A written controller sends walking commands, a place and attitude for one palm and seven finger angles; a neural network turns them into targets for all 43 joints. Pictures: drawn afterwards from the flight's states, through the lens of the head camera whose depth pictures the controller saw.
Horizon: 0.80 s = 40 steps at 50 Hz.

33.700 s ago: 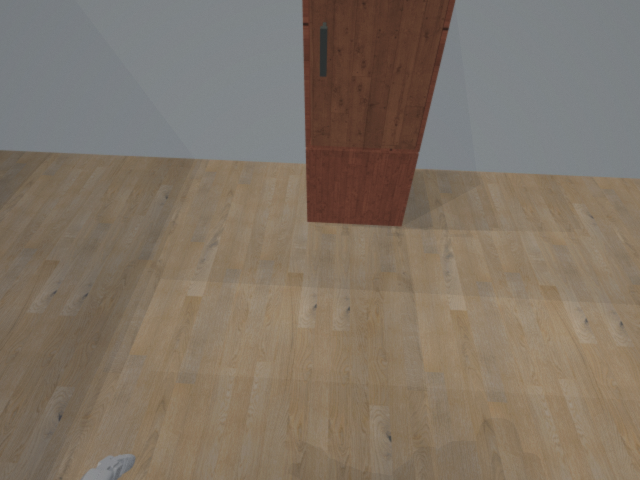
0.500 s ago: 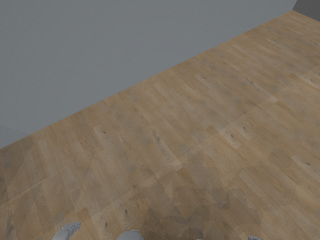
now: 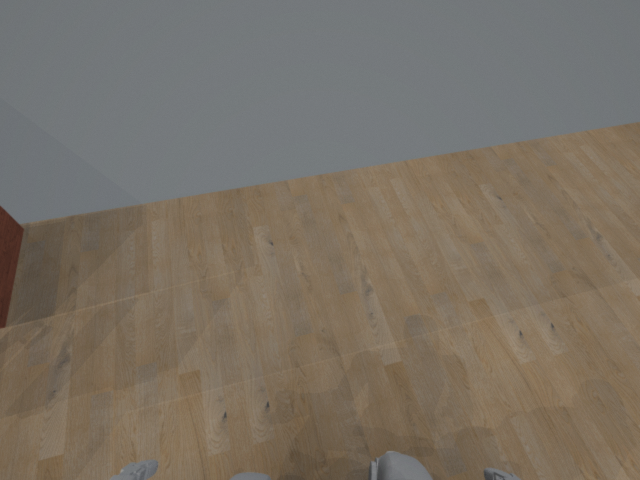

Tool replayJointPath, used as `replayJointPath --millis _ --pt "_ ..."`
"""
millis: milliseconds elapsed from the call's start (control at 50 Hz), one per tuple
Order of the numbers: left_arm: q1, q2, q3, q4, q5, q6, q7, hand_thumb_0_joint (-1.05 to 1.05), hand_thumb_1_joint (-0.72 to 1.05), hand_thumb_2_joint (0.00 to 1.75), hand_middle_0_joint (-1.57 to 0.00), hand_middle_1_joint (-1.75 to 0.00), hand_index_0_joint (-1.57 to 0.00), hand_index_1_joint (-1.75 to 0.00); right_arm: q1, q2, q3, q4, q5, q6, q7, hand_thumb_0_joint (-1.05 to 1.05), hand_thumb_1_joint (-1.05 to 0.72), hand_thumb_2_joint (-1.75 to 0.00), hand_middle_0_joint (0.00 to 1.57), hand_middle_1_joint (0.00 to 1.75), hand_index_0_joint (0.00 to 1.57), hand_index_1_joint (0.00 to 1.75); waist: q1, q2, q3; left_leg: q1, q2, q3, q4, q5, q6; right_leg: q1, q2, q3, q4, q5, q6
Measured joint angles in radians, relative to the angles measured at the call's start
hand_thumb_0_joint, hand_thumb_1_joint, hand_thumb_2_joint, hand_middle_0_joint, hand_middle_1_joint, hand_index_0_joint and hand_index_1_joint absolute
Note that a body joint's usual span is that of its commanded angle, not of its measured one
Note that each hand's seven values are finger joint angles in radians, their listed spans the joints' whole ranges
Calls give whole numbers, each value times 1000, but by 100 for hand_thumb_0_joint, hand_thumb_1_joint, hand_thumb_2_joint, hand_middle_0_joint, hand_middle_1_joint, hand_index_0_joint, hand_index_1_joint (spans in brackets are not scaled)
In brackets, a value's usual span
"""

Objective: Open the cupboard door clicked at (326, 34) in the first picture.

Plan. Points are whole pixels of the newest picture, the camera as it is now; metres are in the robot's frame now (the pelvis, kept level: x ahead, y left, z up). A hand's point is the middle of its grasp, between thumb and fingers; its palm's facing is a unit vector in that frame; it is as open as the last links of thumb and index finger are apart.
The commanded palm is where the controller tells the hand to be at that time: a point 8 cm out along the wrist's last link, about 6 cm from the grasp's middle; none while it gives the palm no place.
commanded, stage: turn to face it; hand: left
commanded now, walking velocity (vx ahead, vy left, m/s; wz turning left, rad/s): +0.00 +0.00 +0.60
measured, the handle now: out of the picture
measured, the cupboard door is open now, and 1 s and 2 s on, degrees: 48 48 48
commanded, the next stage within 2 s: take the last steps up to it in 1.78 s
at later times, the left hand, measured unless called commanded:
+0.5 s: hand out of the picture +0.02 +0.19 -0.19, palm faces +0.32 -0.93 -0.19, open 7.3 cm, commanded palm none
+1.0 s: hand out of the picture +0.03 +0.15 -0.14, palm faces +0.54 -0.79 -0.29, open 7.3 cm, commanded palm none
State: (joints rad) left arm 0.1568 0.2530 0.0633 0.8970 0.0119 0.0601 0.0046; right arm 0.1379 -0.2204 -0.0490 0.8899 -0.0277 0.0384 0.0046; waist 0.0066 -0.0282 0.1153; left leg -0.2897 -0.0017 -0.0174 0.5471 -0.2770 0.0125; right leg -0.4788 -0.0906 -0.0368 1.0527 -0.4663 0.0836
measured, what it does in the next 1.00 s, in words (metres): steps on the spot, turning left: right foot, then left foot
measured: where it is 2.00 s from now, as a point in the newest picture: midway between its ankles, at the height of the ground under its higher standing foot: outside the picture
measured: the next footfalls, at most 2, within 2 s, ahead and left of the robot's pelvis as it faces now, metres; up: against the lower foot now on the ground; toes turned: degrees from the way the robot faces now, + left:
right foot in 0.14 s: +0.07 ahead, -0.16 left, +0.00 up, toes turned +2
left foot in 0.46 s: +0.04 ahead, +0.09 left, +0.00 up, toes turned +21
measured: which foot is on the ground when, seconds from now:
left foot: down 0.00-0.14, up 0.16-0.44, down 0.46-0.86, up 0.88-1.00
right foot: up 0.00-0.12, down 0.14-0.44, up 0.46-0.84, down 0.86-1.00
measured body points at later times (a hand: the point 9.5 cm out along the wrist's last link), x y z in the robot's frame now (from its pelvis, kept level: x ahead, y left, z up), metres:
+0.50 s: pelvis +0.02 -0.02 -0.02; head +0.07 +0.03 +0.43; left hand +0.00 +0.24 -0.18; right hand +0.20 -0.24 -0.14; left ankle +0.00 +0.08 -0.74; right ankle +0.02 -0.17 -0.71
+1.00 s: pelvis +0.06 -0.07 +0.00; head +0.11 -0.06 +0.45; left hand +0.00 +0.20 -0.12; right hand +0.26 -0.26 -0.16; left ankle -0.04 +0.03 -0.65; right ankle +0.10 -0.17 -0.73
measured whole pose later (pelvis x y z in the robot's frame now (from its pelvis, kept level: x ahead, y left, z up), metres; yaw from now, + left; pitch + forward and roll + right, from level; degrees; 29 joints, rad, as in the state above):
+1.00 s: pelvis +0.06 -0.07 +0.00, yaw +36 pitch +1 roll +2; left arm 0.16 0.19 0.03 0.86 0.02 0.02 0.02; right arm 0.17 -0.27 -0.10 0.93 -0.02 0.09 0.02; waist -0.04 0.04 0.10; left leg -0.51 -0.02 -0.02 1.12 -0.44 -0.05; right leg -0.22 -0.07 -0.11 0.54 -0.32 -0.01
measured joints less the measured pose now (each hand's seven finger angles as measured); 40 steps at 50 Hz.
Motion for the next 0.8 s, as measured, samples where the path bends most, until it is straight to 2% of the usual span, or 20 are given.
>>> replayJointPath --millis 80,120,140,160,200,240,280,320,400,440,460,500,520,560,600,680,800 --pt "-19 -1 0 -24 -3 -13 -4 1 91 90 -20 -30 -20 -30 20 -8 -7 16 -3 12 2 0 -90 -90 20 30 20 30 -7 34 -10 -1 5 -49 -6 6 -20 59 24 11 -210 32 -6" --pt "-17 1 -2 -35 -3 -26 -5 1 91 90 -20 -30 -20 -30 29 -13 -14 21 1 20 4 0 -90 -90 20 30 20 30 -11 44 -19 -16 2 -73 24 -9 -35 123 39 3 -360 106 -11" --pt "-7 8 -4 -48 -1 -36 -5 1 91 90 -20 -30 -20 -30 39 -12 -17 19 5 24 5 0 -90 -90 20 30 20 30 -10 32 -33 -36 -13 -77 55 -25 -39 162 29 7 -458 138 -22" --pt "-6 4 -3 -49 5 -47 -1 1 91 90 -20 -30 -20 -30 35 -18 -24 22 9 28 6 0 -90 -90 20 30 20 30 -5 35 -34 -67 -18 -77 127 -99 -41 159 28 6 -464 148 -37" --pt "-7 -17 -13 -44 8 -50 6 0 91 90 -20 -30 -20 -30 22 -39 -36 26 9 40 9 0 -91 -90 20 30 20 30 -14 61 -17 -138 -22 -66 345 -209 -37 162 23 -23 -431 143 -59" --pt "6 -33 -20 -43 9 -45 10 0 91 90 -20 -30 -20 -30 15 -48 -44 28 8 46 14 0 -91 -90 20 30 20 30 -22 64 -12 -188 -18 -27 512 -218 -43 187 9 -49 -450 146 -64" --pt "21 -41 -24 -38 10 -42 13 0 91 90 -20 -30 -20 -30 9 -45 -42 30 8 49 20 0 -91 -90 20 30 20 30 -27 46 -11 -202 -5 15 563 -207 -56 213 -7 -70 -483 158 -64" --pt "32 -44 -27 -34 12 -43 13 0 91 90 -20 -30 -20 -30 6 -36 -37 27 12 48 25 0 -91 -90 19 30 20 30 -28 19 -9 -180 7 49 498 -201 -66 235 -25 -93 -509 164 -61" --pt "46 -44 -29 -28 14 -48 6 1 90 90 -20 -30 -21 -30 -6 -24 -24 18 15 38 31 0 -91 -90 19 30 20 30 -16 -20 -1 -97 14 96 250 -169 -63 247 -58 -143 -489 141 -46" --pt "59 -40 -27 -24 9 -45 0 1 90 90 -20 -30 -21 -30 -7 -27 -20 6 14 27 34 0 -91 -90 19 30 20 30 -13 -25 -4 -38 11 104 94 -63 -51 230 -74 -169 -426 102 -31" --pt "63 -36 -24 -21 4 -39 -3 1 90 90 -20 -30 -21 -30 -6 -29 -20 -1 11 16 34 0 -91 -90 19 30 20 30 -15 -24 -11 -38 9 91 69 0 -22 202 -80 -169 -358 70 -21" --pt "49 -17 -15 -5 2 -14 1 1 90 90 -20 -30 -21 -30 -13 -16 -15 -4 6 3 26 0 -91 -90 19 30 20 30 -6 -44 -2 -62 -8 81 121 -30 21 125 -65 -90 -167 -57 -10" --pt "42 -9 -11 2 2 -3 3 1 90 90 -20 -30 -21 -30 -11 -10 -10 -6 4 -1 22 0 -91 -90 19 30 20 30 -3 -47 -1 -62 -10 73 122 -45 31 89 -50 -61 -83 -78 -9" --pt "26 1 -4 15 4 6 5 1 91 90 -20 -30 -21 -30 -1 -1 -5 -10 1 -6 10 0 -91 -90 20 30 20 30 -5 -39 -4 -54 -11 48 91 -41 32 33 -22 -28 26 -60 -5" --pt "9 7 1 15 3 6 3 1 91 90 -20 -30 -20 -30 10 5 -1 -7 1 -8 1 0 -91 -90 20 30 20 30 -6 -27 -4 -37 -13 23 41 -10 22 -2 -6 -5 68 -11 -2" --pt "-17 11 4 -3 1 -3 0 1 91 90 -20 -30 -20 -30 31 8 2 7 1 -7 -4 0 -91 -90 20 30 20 30 -6 0 -10 -12 -17 -24 -31 35 17 -10 13 23 3 33 1" --pt "-52 4 -2 -29 -4 -12 1 1 91 90 -20 -30 -20 -30 54 1 -10 24 -3 10 1 0 -90 -90 20 30 20 30 -24 40 -20 -20 -27 -96 -34 46 -13 87 51 33 -253 43 -10"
